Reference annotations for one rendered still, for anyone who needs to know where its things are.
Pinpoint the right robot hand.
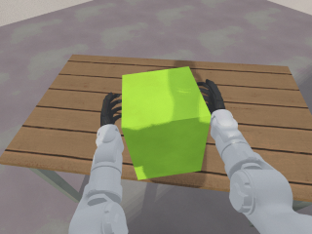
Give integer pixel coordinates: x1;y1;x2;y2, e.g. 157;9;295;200
196;79;226;115

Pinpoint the left robot upper arm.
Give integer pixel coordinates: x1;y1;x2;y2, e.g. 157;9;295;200
68;201;129;234

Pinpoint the right robot upper arm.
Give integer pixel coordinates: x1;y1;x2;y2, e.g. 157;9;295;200
229;169;312;234

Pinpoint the robot left forearm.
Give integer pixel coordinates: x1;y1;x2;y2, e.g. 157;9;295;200
68;124;124;232

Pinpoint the left robot hand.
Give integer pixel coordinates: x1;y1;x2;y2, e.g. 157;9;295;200
100;92;122;127

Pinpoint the carton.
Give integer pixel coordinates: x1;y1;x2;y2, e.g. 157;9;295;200
121;66;212;180

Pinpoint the table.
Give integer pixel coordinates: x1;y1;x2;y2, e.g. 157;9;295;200
0;55;312;227

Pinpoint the robot right forearm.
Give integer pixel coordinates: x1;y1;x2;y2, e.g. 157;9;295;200
210;109;293;205

